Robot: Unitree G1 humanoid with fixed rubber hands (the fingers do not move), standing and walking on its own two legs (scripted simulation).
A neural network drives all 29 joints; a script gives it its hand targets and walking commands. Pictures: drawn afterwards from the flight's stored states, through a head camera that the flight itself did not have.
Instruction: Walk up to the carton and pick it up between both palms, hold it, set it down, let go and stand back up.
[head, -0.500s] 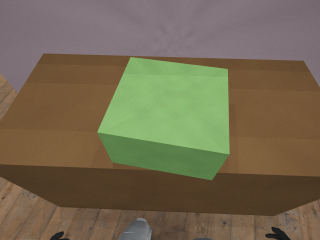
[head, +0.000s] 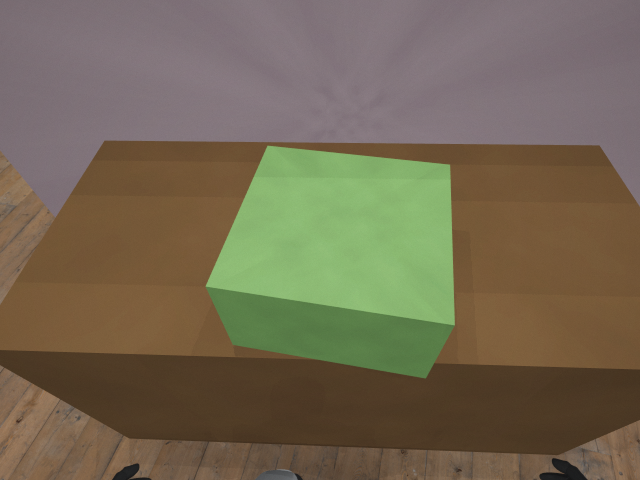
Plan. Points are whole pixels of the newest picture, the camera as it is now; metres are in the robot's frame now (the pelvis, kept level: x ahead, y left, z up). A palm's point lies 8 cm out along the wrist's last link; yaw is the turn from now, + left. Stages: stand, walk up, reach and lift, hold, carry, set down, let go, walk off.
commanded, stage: walk up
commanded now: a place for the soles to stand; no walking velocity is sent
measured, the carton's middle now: (341, 254) +0.46 +0.00 -0.04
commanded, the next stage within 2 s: reach and lift in 0.56 s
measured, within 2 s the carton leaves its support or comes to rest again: neither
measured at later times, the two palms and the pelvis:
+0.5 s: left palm out of the picture +0.05 +0.31 -0.12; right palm out of the picture +0.10 -0.28 -0.11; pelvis +0.00 +0.01 +0.00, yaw -1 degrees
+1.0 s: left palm (163, 411) +0.22 +0.26 -0.09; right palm out of the picture +0.14 -0.27 -0.08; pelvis +0.01 +0.01 -0.01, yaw -3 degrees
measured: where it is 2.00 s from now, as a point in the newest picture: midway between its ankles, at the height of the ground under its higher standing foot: outside the picture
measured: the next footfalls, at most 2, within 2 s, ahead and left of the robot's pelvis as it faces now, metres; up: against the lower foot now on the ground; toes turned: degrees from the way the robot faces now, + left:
none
